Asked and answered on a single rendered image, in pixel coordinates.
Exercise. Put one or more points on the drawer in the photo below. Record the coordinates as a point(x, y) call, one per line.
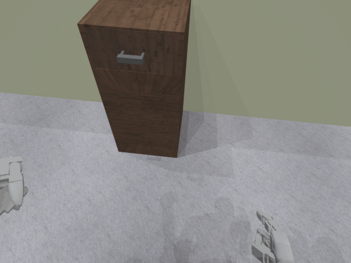
point(161, 49)

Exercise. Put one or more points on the robot right hand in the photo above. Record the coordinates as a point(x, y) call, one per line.
point(277, 245)

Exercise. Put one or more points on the handle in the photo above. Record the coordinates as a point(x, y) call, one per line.
point(130, 59)

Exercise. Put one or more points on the cabinet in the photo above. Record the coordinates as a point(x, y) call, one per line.
point(144, 109)

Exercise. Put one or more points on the robot left hand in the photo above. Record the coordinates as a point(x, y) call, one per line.
point(12, 189)

